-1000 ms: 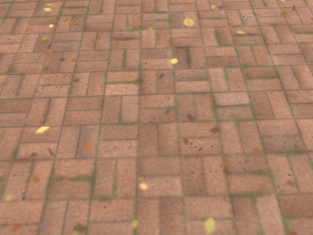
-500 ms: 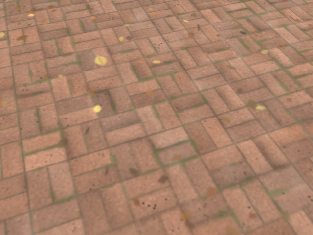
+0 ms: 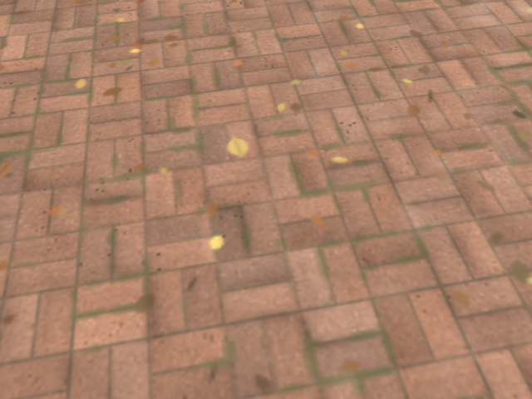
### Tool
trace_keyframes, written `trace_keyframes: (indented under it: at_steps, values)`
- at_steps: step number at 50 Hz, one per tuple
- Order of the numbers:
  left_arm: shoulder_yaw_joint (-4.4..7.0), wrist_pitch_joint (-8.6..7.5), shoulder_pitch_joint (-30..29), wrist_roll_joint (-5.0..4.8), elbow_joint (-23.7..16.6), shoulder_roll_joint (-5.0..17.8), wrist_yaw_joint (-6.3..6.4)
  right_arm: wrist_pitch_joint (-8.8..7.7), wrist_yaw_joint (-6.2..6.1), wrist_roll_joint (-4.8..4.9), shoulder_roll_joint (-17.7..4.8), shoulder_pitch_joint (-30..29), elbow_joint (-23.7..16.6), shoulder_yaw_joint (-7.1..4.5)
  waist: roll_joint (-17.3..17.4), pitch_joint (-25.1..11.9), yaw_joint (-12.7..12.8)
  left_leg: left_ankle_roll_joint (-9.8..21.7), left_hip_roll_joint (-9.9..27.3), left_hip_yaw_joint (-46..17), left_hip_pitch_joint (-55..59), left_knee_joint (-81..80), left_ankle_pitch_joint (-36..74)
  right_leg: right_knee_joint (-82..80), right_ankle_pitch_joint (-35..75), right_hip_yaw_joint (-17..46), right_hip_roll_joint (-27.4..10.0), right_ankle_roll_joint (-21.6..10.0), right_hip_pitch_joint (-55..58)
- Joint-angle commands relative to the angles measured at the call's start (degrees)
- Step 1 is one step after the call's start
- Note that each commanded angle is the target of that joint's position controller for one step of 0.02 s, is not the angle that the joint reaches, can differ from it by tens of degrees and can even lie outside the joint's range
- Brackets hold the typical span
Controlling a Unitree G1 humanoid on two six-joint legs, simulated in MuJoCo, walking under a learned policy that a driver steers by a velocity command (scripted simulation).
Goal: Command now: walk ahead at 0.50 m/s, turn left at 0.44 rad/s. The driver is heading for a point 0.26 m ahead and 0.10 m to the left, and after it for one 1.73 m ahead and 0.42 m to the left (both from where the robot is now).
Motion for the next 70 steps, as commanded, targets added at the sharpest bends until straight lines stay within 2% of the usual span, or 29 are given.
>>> trace_keyframes:
  at_steps: [1,7,11,12,13,14,15,16,18,19,24,28,36,37,38,39,40,42,45,49,52,53,55,57,63,67,68,69,70]
  values:
    - [1.77,-1.36,-4.6,0.13,-3.1,7.2,0.72,-0.02,0.58,-0.30,-0.7,0.3,-3.4,-0.05,-6.4,1.2,-1.9,-0.3,1.9,-2.3,-2.6,-7.1,8.9,-10.4,13.9,6.1,-15.6,-8.0,0.1]
    - [2.71,0.57,-1.8,-1.05,-0.4,10.5,1.87,-0.45,2.90,-1.18,0.0,-10.3,-8.2,0.64,-5.0,4.3,1.2,1.8,-0.6,4.6,0.0,-22.7,13.6,-6.3,27.3,-2.0,-16.2,-5.8,5.0]
    - [3.53,2.72,-3.7,-2.86,-0.8,13.1,2.91,-0.05,3.74,-1.25,-4.4,-2.0,-8.3,-1.71,-8.1,-3.1,-4.4,5.5,-7.0,9.1,12.1,-25.5,5.5,11.3,49.7,-3.5,-15.9,-2.6,9.1]
    - [3.22,3.00,-4.6,-3.13,-1.2,12.3,2.97,-0.04,3.12,-1.29,-7.1,5.3,-6.5,-3.26,-6.4,-7.0,-8.4,7.3,-9.1,9.0,22.4,-30.2,10.5,22.2,46.2,-4.4,-13.5,-0.5,5.9]
    - [2.33,2.55,-2.0,-1.61,-1.7,10.0,2.76,0.41,1.58,-1.39,-11.7,9.6,-5.9,-4.75,1.2,-10.9,-9.5,10.2,-3.5,-0.1,36.2,-31.8,30.9,38.4,24.3,-4.7,-9.6,3.5,-5.6]
    - [0.11,1.86,6.2,1.37,-3.4,3.0,1.79,0.54,0.79,-2.41,-17.1,5.5,-7.9,-4.94,13.8,-18.0,-1.1,22.7,12.2,-25.5,54.4,-27.9,51.4,60.6,-29.9,0.7,0.9,7.7,-27.7]
    - [0.50,1.11,4.0,-0.10,-2.5,7.9,1.12,0.26,1.45,-2.38,-14.2,6.6,-10.4,-4.28,4.7,-29.3,-6.1,26.3,15.5,-34.6,54.9,-33.9,41.6,66.2,-30.7,13.5,1.3,7.0,-28.7]
    - [1.13,1.12,-2.4,-2.20,-4.2,9.8,1.11,-0.09,1.79,-1.95,-11.3,3.5,-10.9,-3.55,0.9,-22.1,-6.5,23.5,12.6,-27.6,49.3,-36.6,34.3,64.5,-25.2,14.4,-1.1,5.6,-31.7]
    - [1.19,2.02,-5.6,-0.85,-4.2,9.4,2.65,0.11,1.17,-0.41,-6.9,-2.2,-10.9,-2.46,-2.9,-9.9,-3.2,18.4,7.5,-19.4,33.4,-39.8,24.1,55.9,-16.9,13.3,-4.7,5.4,-31.6]
    - [1.48,2.84,-4.8,-0.58,-4.2,10.0,2.94,0.35,0.77,-1.18,-6.4,-3.6,-11.5,-2.27,-1.1,-8.6,-1.4,17.5,6.1,-17.8,27.2,-41.3,23.1,53.3,-14.7,13.8,-5.3,5.4,-27.6]
    - [0.90,4.28,-4.5,0.12,-4.4,7.3,3.55,1.01,-0.71,-1.76,-8.4,-3.5,-12.1,-3.01,0.7,-10.2,-0.3,16.6,3.1,-14.6,21.0,-41.2,26.9,42.2,-9.8,13.2,-3.0,7.4,-23.5]
    - [0.71,4.88,-8.9,-0.40,-5.5,7.1,3.34,2.65,-2.02,-1.15,-8.5,-4.0,-12.7,-3.01,2.7,-9.4,-1.7,13.8,0.9,-17.5,20.2,-41.7,7.7,33.8,-4.3,14.6,-1.9,8.2,-23.4]
    - [1.10,2.50,-7.8,-1.02,-5.4,7.7,1.59,4.19,-2.01,-0.71,-6.9,-4.4,-13.6,-2.46,6.1,-8.9,-1.0,11.1,-0.2,-24.0,24.3,-34.2,13.6,9.9,-1.0,13.7,-0.2,5.4,-12.0]
    - [1.32,2.27,-6.3,-0.49,-4.9,8.6,1.36,4.32,-2.16,-0.67,-5.2,-3.2,-13.4,-1.79,4.5,-9.2,-0.7,8.6,-2.1,-21.9,22.6,-31.5,10.3,4.2,6.7,15.0,-3.6,3.8,-6.7]
    - [1.57,2.45,-7.7,0.78,-6.0,11.7,1.44,4.22,-2.07,-1.87,-1.5,0.6,-13.0,-0.60,-6.5,-10.3,-3.6,5.0,-7.6,-14.7,18.2,-21.9,-5.1,1.5,16.0,25.9,-14.6,-0.5,-1.4]
    - [1.37,2.93,-9.8,2.68,-5.3,12.1,1.39,3.73,-2.04,-1.72,-2.5,0.9,-14.2,-0.90,-19.4,-6.5,-6.1,1.7,-14.0,-7.5,10.7,-17.4,-22.0,1.0,24.9,36.2,-21.0,-10.3,-3.6]
    - [0.07,2.68,-10.9,2.26,-6.4,7.3,1.21,3.23,-2.11,-2.88,-6.0,0.7,-12.9,-1.57,-16.0,-7.0,-4.1,-1.1,-10.6,-8.8,11.9,-9.4,-24.4,0.6,23.7,38.1,-22.1,-13.9,-5.2]
    - [-0.66,2.59,-12.7,0.52,-6.0,5.8,0.77,3.61,-2.06,-2.81,-5.2,0.5,-10.5,-1.74,-10.6,-6.7,-4.5,-3.8,-8.2,-6.5,13.4,-8.6,-20.1,2.6,19.9,30.4,-15.7,-9.6,-4.5]
    - [0.48,4.07,-12.0,-1.26,-5.1,9.6,0.79,3.47,-1.67,-2.48,-1.3,-3.3,-10.5,-0.48,-12.1,-4.1,-2.7,-5.4,-7.8,-1.6,16.7,-21.4,-14.1,5.0,22.9,26.3,-9.9,-6.4,-4.1]
    - [1.78,5.51,-9.3,-2.20,-5.3,12.2,1.26,2.89,-2.21,-0.76,-2.9,-2.9,-9.0,-1.36,-14.6,-6.0,-2.0,-3.5,-9.9,0.6,20.9,-35.0,-4.8,6.4,22.6,30.6,-9.3,-7.1,0.3]
    - [1.40,5.29,-10.0,-2.42,-6.1,10.1,1.65,2.69,-2.58,-1.82,-5.2,-0.7,-8.8,-2.19,-10.9,-8.7,-2.9,0.4,-4.3,-1.6,31.9,-36.5,5.8,9.8,16.8,29.7,-7.2,-3.9,-8.1]
    - [1.19,5.05,-9.8,-2.57,-7.2,8.5,1.59,2.97,-2.45,-2.24,-8.1,-0.7,-7.7,-3.18,0.0,-8.2,-1.0,3.8,-1.1,-4.5,32.8,-35.3,10.3,13.2,9.5,22.8,-2.6,-1.3,-13.3]
    - [1.27,4.83,-9.5,-2.15,-6.8,8.8,1.10,3.28,-2.42,-3.17,-7.2,-0.8,-8.4,-3.17,8.8,-5.8,-2.8,11.8,9.8,-14.2,34.6,-40.0,19.1,24.0,-10.4,14.8,2.2,2.6,-22.6]
    - [2.56,5.53,-9.5,-2.00,-6.9,10.8,0.97,2.53,-3.12,-2.85,-5.9,-2.6,-9.3,-2.43,6.7,-3.9,-3.0,16.9,16.6,-17.5,33.6,-40.5,29.8,43.0,-24.5,13.5,-0.1,4.9,-27.6]
    - [0.89,7.13,-11.0,-2.42,-8.9,6.5,-0.42,2.93,-3.14,-1.49,-8.0,-5.3,-8.0,-3.22,7.0,-3.5,-3.2,11.5,9.0,-1.5,31.5,-38.6,30.4,30.6,-12.8,7.5,-2.9,6.6,-19.9]
    - [2.27,7.66,-5.7,-2.08,-8.4,9.0,-1.13,2.75,-2.69,0.15,-8.4,-4.7,-7.0,-3.16,5.4,-5.5,-0.7,7.9,8.6,2.0,28.2,-31.1,21.9,12.7,-0.7,3.5,0.3,2.8,-7.1]
    - [3.19,7.72,-3.4,-1.78,-8.3,11.1,-0.37,2.16,-2.18,-0.35,-6.6,-0.8,-5.5,-2.68,-0.6,-6.5,-0.3,4.0,5.6,5.9,22.9,-23.0,13.3,7.4,8.8,8.0,-0.6,0.6,0.7]
    - [4.91,7.71,-1.5,-1.57,-9.8,19.3,0.84,1.79,-1.71,-3.86,-2.6,-0.2,-7.5,-1.30,-19.5,-7.7,-1.7,-2.5,-1.5,10.4,6.3,-4.5,-18.9,6.4,34.9,30.9,-16.7,-6.7,11.4]
    - [4.04,6.49,-0.4,0.47,-10.7,18.7,0.04,1.51,-2.05,-3.20,-3.5,-5.8,-9.6,-1.37,-17.8,-11.7,2.0,-3.6,-7.0,1.4,0.9,6.5,-30.9,4.4,37.7,42.3,-24.7,-18.3,7.6]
